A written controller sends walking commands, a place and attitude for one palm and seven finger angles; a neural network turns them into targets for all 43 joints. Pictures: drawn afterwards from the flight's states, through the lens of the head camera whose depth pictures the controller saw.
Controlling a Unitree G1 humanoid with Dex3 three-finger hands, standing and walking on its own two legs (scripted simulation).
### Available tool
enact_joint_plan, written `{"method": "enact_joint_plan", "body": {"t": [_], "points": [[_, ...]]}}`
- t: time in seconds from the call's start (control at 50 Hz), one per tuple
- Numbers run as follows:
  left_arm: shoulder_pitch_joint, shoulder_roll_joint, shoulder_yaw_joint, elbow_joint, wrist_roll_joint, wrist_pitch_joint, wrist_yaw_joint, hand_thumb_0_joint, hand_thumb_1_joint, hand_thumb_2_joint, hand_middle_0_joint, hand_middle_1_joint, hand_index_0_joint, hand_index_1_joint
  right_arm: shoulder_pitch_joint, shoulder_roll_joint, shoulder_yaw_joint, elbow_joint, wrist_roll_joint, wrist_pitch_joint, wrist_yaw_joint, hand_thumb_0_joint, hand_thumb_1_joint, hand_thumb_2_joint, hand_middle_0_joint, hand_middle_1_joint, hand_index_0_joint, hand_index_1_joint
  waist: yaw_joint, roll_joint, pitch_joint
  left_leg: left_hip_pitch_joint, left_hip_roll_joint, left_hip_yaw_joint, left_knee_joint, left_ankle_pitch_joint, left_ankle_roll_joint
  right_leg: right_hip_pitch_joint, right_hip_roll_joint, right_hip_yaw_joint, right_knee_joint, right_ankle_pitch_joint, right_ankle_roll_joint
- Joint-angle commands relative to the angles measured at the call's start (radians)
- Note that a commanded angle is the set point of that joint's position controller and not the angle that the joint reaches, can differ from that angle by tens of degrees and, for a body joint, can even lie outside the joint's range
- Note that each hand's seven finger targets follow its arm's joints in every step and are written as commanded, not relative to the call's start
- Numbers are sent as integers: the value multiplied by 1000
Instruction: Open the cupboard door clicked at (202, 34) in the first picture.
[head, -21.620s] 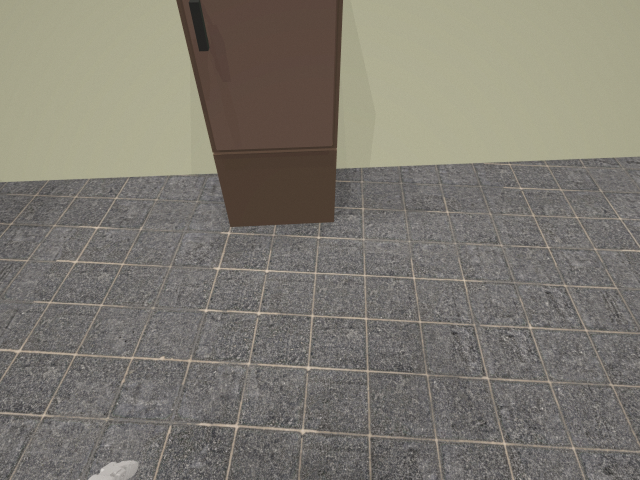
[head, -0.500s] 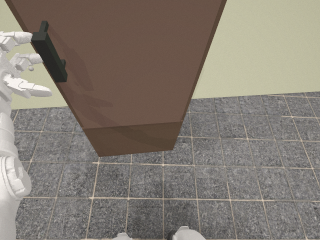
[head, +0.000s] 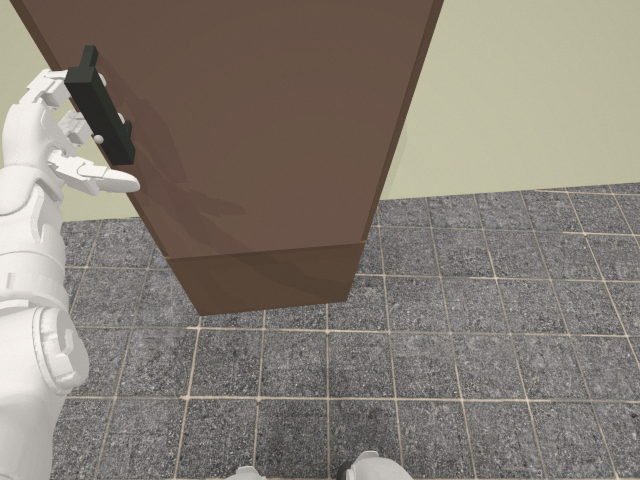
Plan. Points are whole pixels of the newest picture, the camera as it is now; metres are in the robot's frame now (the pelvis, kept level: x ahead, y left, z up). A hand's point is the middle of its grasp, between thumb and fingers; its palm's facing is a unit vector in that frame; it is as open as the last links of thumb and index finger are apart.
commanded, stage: slide the fingers in behind the handle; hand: left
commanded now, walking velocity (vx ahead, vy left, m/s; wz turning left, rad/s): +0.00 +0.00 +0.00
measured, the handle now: (107, 107) +0.54 +0.23 +0.12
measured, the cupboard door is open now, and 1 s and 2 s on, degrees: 0 0 9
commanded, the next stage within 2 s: close the thumb around the handle in 0.68 s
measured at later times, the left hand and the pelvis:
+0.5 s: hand (122, 138) +0.49 +0.21 +0.12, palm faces +0.06 -1.00 +0.01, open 14.0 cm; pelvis +0.00 +0.00 +0.00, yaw +0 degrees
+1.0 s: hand (121, 140) +0.49 +0.21 +0.12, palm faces +0.05 -1.00 +0.00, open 12.7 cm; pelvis +0.00 +0.00 +0.00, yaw +0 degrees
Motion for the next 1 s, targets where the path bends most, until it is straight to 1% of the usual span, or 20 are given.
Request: {"method": "enact_joint_plan", "body": {"t": [0.0,0.06,0.08,0.12,0.2,0.22,0.24,0.28,0.36,0.4,0.46,0.5,0.54,0.58,0.66,0.72,0.76,0.82,0.96,0.98], "points": [[-454,238,-12,-239,-7,-74,13,0,-500,300,-300,-1200,-300,-1200,142,-175,-69,-55,-2,-22,-12,0,-900,-900,200,300,200,300,-15,128,-428,254,-15,-65,-85,426,-6,200,28,29,-31,321,-14],[-460,235,2,-278,-22,-91,28,0,-500,300,-300,-1200,-300,-1200,148,-178,-76,-50,-5,-25,-9,0,-900,-900,200,300,200,300,-13,113,-463,287,-10,-73,-79,468,-9,207,32,26,-28,335,-16],[-464,199,-17,-278,-30,-89,31,0,-500,300,-300,-1200,-300,-1200,146,-174,-76,-48,-3,-26,-7,0,-900,-900,200,300,200,300,-20,112,-470,295,-10,-69,-81,472,-10,208,32,26,-31,345,-12],[-434,184,-13,-266,-34,-78,41,0,-500,300,-300,-1200,-300,-1200,147,-174,-79,-44,-2,-28,-3,0,-900,-900,200,300,200,300,-10,102,-448,284,-11,-66,-86,470,-12,209,32,22,-34,342,-13],[-399,228,19,-244,-3,-61,78,0,-500,300,-300,-1200,-300,-1200,146,-174,-78,-47,-4,-23,0,0,-900,-900,200,300,200,300,6,81,-406,225,-16,-55,-96,439,-5,235,28,28,-34,346,-13],[-401,197,-7,-238,3,-57,85,0,-500,300,-300,-1200,-300,-1200,141,-170,-75,-53,-4,-22,3,0,-900,-900,200,300,200,300,1,91,-377,209,-19,-49,-102,415,-4,228,26,28,-39,334,-13],[-406,213,3,-240,11,-57,97,0,-500,300,-300,-1200,-300,-1200,145,-172,-76,-54,-5,-22,3,0,-900,-900,200,300,200,300,0,57,-372,195,-18,-53,-105,392,-2,234,27,29,-39,321,-13],[-420,193,-8,-271,17,-74,107,0,-500,300,-300,-1200,-300,-1200,147,-167,-80,-56,-8,-26,6,0,-900,-900,200,300,200,300,3,103,-409,238,-18,-51,-102,430,-6,237,27,30,-33,342,-15],[-415,171,-14,-257,-5,-88,93,0,-500,300,-300,-1200,-300,-1200,146,-170,-79,-56,-4,-30,2,0,-900,-900,200,300,200,300,-6,41,-412,227,-19,-48,-103,403,-1,259,30,35,-40,343,-15],[-437,204,6,-235,-5,-87,86,0,-500,300,-300,-1200,-300,-1200,143,-174,-80,-48,-2,-33,-4,0,-900,-900,200,300,200,300,-11,25,-398,202,-20,-42,-106,370,1,266,26,40,-45,339,-10],[-460,213,-2,-231,10,-88,83,0,-500,300,-300,-1200,-300,-1200,141,-172,-74,-47,-3,-35,-7,0,-900,-900,200,300,200,300,-10,88,-390,203,-24,-43,-103,354,2,246,23,45,-43,319,-15],[-474,214,-13,-219,15,-87,81,0,-500,300,-300,-1200,-300,-1200,139,-171,-71,-42,-3,-37,-8,0,-900,-900,200,300,200,300,-23,75,-374,195,-23,-44,-104,341,3,232,22,45,-46,310,-11],[-454,235,1,-193,14,-84,76,0,-500,300,-300,-1200,-300,-1200,140,-174,-70,-46,-2,-38,-11,0,-900,-900,200,300,200,300,-16,53,-376,171,-24,-43,-106,330,4,257,22,48,-46,315,-12],[-487,213,-12,-240,5,-98,71,0,-500,300,-300,-1200,-300,-1200,137,-170,-72,-49,-3,-41,-11,0,-900,-900,200,300,200,300,-14,110,-431,227,-25,-48,-99,379,-2,247,22,45,-37,333,-13],[-479,195,-14,-258,-11,-109,64,0,-500,300,-300,-1200,-300,-1200,144,-172,-74,-47,-6,-43,-10,0,-900,-900,200,300,200,300,-14,91,-462,262,-21,-57,-88,431,-3,239,28,38,-32,353,-14],[-455,189,-13,-230,-15,-91,65,0,-500,300,-300,-1200,-300,-1200,137,-173,-76,-43,-2,-41,-9,0,-900,-900,200,300,200,300,-15,67,-423,225,-22,-47,-98,389,0,248,26,40,-42,344,-8],[-422,242,25,-228,-4,-86,69,0,-500,300,-300,-1200,-300,-1200,143,-178,-75,-48,-4,-34,-10,0,-900,-900,200,300,200,300,6,76,-440,215,-23,-46,-97,412,1,274,24,41,-34,364,-14],[-407,214,3,-245,4,-81,74,0,-332,372,-312,-1218,-312,-1218,137,-170,-76,-54,-4,-31,-5,0,-900,-900,200,300,200,300,8,105,-418,230,-22,-44,-98,438,-3,255,25,38,-36,370,-14],[-439,158,-25,-298,-19,-100,83,0,60,540,-340,-1260,-340,-1260,135,-170,-82,-46,-4,-35,-5,0,-900,-900,200,300,200,300,-3,77,-425,282,-16,-59,-100,458,-8,233,30,28,-39,352,-16],[-433,141,-33,-298,-19,-97,84,0,116,564,-344,-1266,-344,-1266,130,-167,-83,-47,-2,-35,-3,0,-900,-900,200,300,200,300,-4,103,-434,296,-16,-55,-99,460,-10,225,29,31,-40,353,-13]]}}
